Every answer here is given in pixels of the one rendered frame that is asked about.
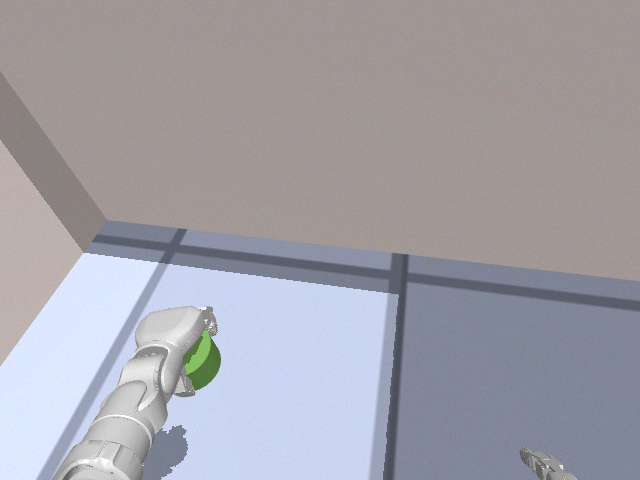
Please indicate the left robot arm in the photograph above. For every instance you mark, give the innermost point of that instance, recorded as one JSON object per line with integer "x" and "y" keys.
{"x": 121, "y": 435}

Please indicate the left robot hand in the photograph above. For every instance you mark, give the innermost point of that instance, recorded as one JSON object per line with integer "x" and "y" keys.
{"x": 182, "y": 327}

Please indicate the tin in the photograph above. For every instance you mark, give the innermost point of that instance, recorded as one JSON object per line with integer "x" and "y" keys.
{"x": 202, "y": 361}

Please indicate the right robot hand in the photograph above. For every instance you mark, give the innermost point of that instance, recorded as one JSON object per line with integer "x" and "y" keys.
{"x": 546, "y": 467}

